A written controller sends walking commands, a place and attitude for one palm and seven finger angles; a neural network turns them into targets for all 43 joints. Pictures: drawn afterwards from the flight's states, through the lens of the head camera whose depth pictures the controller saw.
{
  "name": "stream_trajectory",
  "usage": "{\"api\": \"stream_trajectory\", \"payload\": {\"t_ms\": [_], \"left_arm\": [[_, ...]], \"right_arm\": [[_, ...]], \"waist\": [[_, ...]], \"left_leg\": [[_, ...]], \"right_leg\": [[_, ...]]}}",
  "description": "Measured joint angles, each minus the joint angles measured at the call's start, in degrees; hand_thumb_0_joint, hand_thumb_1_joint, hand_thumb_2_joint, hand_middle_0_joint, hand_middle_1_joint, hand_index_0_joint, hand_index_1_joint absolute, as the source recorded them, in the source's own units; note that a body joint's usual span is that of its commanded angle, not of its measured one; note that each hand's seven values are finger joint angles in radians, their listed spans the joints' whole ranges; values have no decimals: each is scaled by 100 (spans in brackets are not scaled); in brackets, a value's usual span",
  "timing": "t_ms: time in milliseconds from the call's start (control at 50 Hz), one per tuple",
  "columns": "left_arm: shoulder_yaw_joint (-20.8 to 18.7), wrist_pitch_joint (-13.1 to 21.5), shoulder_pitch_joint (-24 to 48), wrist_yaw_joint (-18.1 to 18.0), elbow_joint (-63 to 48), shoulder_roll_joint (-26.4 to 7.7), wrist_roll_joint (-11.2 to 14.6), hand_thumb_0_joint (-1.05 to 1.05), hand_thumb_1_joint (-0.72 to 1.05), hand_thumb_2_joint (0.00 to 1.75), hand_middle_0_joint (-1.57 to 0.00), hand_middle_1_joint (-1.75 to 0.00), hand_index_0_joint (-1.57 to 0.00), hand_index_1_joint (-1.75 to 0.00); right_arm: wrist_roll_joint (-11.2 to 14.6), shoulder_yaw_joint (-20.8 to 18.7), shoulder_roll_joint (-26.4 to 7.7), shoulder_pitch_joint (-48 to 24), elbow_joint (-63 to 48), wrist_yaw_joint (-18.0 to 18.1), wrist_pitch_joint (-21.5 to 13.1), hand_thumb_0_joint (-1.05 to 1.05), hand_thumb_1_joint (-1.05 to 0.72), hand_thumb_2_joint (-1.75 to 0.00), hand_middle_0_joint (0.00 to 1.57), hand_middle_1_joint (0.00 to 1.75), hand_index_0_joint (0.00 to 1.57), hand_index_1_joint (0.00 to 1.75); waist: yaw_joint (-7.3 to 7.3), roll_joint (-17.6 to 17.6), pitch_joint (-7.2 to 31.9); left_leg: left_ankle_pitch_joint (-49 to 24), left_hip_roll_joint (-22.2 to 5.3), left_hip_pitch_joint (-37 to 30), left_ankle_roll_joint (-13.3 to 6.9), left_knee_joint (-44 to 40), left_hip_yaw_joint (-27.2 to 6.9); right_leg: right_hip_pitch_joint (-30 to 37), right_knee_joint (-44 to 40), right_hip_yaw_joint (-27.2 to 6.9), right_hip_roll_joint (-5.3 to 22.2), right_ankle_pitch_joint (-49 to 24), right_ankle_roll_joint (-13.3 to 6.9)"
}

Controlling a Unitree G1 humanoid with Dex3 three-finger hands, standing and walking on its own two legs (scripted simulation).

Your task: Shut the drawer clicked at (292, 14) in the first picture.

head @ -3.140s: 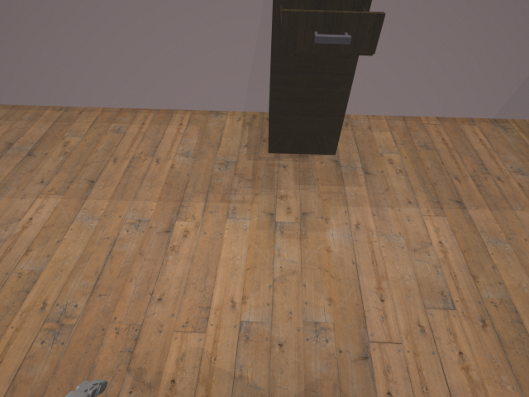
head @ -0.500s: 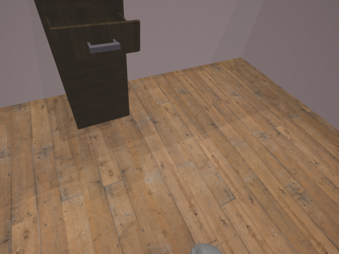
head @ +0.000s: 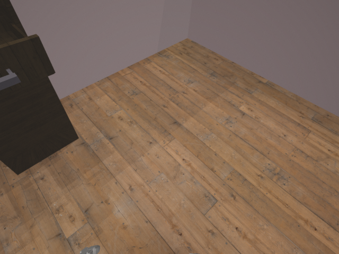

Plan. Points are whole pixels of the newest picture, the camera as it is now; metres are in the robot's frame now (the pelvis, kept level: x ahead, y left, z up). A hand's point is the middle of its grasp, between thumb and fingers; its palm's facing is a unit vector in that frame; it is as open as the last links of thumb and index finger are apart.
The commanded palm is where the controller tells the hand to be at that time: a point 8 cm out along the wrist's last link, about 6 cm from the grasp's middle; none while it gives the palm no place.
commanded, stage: walk to a spot facing it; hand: left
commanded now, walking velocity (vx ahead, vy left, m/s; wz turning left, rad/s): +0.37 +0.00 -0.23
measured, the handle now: out of the picture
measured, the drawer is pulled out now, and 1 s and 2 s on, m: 0.29 0.29 0.29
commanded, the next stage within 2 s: turn to face it in 0.72 s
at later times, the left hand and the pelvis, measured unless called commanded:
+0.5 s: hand (82, 244) +0.17 +0.24 -0.17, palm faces -0.06 -0.99 -0.15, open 7.4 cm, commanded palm none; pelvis +0.21 +0.06 +0.01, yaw -12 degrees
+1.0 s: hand (139, 143) +0.48 +0.12 -0.13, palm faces -0.41 -0.87 -0.28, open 7.4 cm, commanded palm none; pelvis +0.28 +0.00 +0.01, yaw -23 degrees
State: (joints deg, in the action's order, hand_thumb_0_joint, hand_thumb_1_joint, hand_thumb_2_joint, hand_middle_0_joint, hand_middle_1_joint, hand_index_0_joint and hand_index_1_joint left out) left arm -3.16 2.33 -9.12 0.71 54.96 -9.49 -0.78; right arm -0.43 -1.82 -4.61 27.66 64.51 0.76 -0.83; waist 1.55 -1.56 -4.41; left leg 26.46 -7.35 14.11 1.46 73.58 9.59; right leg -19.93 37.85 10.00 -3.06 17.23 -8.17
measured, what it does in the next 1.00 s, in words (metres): walks ahead, turning right: left foot, then right foot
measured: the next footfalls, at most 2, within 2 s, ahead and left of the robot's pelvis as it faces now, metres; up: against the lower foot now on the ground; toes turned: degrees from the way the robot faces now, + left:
left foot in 0.40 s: +0.33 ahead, +0.15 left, +0.00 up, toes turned +1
right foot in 0.90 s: +0.31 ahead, -0.12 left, +0.00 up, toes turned -32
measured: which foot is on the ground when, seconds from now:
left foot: up 0.00-0.38, down 0.40-0.90, up 0.92-1.00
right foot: down 0.00-0.42, up 0.44-0.88, down 0.90-1.00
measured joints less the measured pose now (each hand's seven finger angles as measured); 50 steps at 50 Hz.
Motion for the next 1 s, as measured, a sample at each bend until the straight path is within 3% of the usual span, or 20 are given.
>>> {"api": "stream_trajectory", "payload": {"t_ms": [40, 80, 160, 260, 360, 400, 420, 460, 520, 600, 700, 780, 860, 900, 920, 960, 1000], "left_arm": [[-91, 49, -212, -111, 82, -84, 54, -1, 93, 90, -21, -29, -20, -30], [-88, 83, -413, -158, 214, -176, 10, -2, 94, 90, -21, -29, -20, -30], [-49, 103, -754, -146, 427, -182, -42, -1, 93, 90, -21, -29, -20, -30], [19, 185, -1090, -131, 515, -96, -41, 0, 92, 90, -20, -29, -20, -30], [80, 155, -1411, -138, 606, -7, -51, 0, 91, 90, -20, -29, -20, -30], [79, 115, -1581, -134, 672, 24, -35, 0, 91, 90, -20, -29, -20, -30], [63, 70, -1618, -126, 721, 36, -6, 0, 91, 90, -20, -29, -20, -30], [39, -43, -1539, -102, 808, 19, 23, 0, 91, 90, -21, -29, -20, -30], [-43, -185, -1351, -47, 770, -35, -29, 1, 91, 90, -21, -29, -20, -30], [-174, -328, -961, -4, 421, -131, -66, 1, 91, 90, -20, -29, -20, -30], [-303, -477, -490, 15, 43, -231, -85, 0, 91, 90, -20, -29, -20, -30], [-309, -549, -187, 28, -134, -264, -87, 0, 91, 90, -20, -29, -19, -30], [-251, -508, 11, 19, -248, -270, -96, 0, 91, 90, -20, -29, -19, -30], [-183, -391, 69, -9, -284, -287, -123, 0, 91, 90, -20, -29, -19, -30], [-150, -292, 139, -49, -258, -247, -142, 0, 91, 90, -20, -29, -19, -30], [-18, -159, 279, -107, -198, -133, -102, 0, 91, 90, -20, -29, -20, -30], [78, -102, 360, -159, -140, -18, -86, 0, 91, 90, -20, -29, -20, -30]], "right_arm": [[-38, -52, -85, -408, -213, 9, 5, 1, -91, -90, 20, 30, 21, 30], [-74, -97, -186, -833, -471, 17, -17, 1, -91, -90, 20, 30, 20, 30], [-118, -207, -506, -1479, -865, 26, -46, 2, -94, -90, 20, 30, 20, 30], [-128, -198, -716, -1980, -1028, -103, -57, 2, -94, -90, 20, 30, 20, 30], [-115, -104, -654, -2290, -1040, -166, -65, 1, -93, -90, 20, 30, 20, 30], [-122, -43, -588, -2349, -1077, -150, -142, 1, -92, -90, 20, 30, 20, 30], [-146, -22, -541, -2380, -1098, -128, -215, 1, -92, -90, 20, 30, 20, 30], [-142, 44, -424, -2384, -1137, -97, -300, 1, -92, -90, 20, 30, 20, 30], [-115, 103, -284, -2151, -1123, -47, -307, 1, -91, -90, 20, 30, 20, 30], [-1, -90, -287, -1795, -1042, 126, -328, -2, -95, -90, 20, 30, 21, 30], [-63, -155, -550, -1497, -855, 125, -155, -2, -95, -90, 20, 30, 21, 30], [-103, -194, -639, -1301, -784, 81, -34, -1, -94, -90, 20, 30, 20, 30], [-136, -229, -687, -1158, -766, 25, 48, 0, -92, -90, 20, 30, 20, 30], [-123, -230, -694, -1007, -741, 4, 69, 0, -92, -90, 20, 30, 20, 30], [-97, -223, -722, -982, -691, -2, 103, 0, -92, -90, 20, 30, 20, 30], [-44, -189, -759, -982, -593, 34, 236, 1, -92, -90, 20, 30, 20, 30], [-26, -139, -715, -955, -492, 52, 314, 1, -92, -90, 20, 30, 20, 30]], "waist": [[-11, 37, 82], [-4, 94, 178], [-24, 252, 331], [-276, 292, 328], [-559, 204, 212], [-621, 142, 186], [-607, 106, 149], [-614, -27, 6], [-539, -88, -18], [-432, -84, 4], [-332, -58, 96], [-186, 35, 78], [-8, 180, 16], [92, 236, 50], [103, 336, 44], [177, 521, -24], [206, 572, -10]], "left_leg": [[-443, -61, 721, 11, 355, -404], [-712, -170, 1305, 39, 123, -623], [-1170, -314, 2002, 146, -862, -749], [-1592, -259, 2068, 178, -2188, -663], [-1469, 67, 1513, 69, -3408, -423], [-1643, 245, 1047, -16, -4026, -280], [-1919, 261, 966, -128, -4047, -219], [-1558, 251, 837, -337, -3716, -2], [-1237, 194, 411, -390, -3896, 248], [-1307, 161, -25, -372, -4385, 486], [-1229, 100, -318, -331, -4641, 792], [-1055, -10, -457, -225, -4586, 1034], [-727, -220, -498, -39, -4215, 1308], [-465, -347, -391, 85, -3790, 1336], [-254, -417, -208, 111, -3386, 1149], [382, -284, 197, 109, -2547, 383], [515, -92, 469, 111, -2008, -122]], "right_leg": [[333, -371, -110, -103, -58, 133], [606, -741, -244, -172, -138, 126], [1006, -1211, -463, -167, -150, 168], [1429, -1485, -675, -114, 30, 317], [1819, -1433, -843, -46, 442, 507], [1806, -1004, -964, 3, 773, 594], [1596, -402, -1004, 29, 924, 621], [895, 1481, -1067, 122, 1190, 654], [-83, 3156, -874, 340, 880, 766], [-989, 3406, -713, 658, 273, 941], [-1386, 2743, -612, 899, -229, 1128], [-1119, 1717, -487, 951, -209, 1190], [-566, 620, -354, 831, -30, 1109], [-110, -146, -299, 741, -337, 970], [-121, -128, -274, 663, -182, 811], [-99, 12, -175, 579, -29, 585], [72, -109, -68, 570, -42, 509]]}}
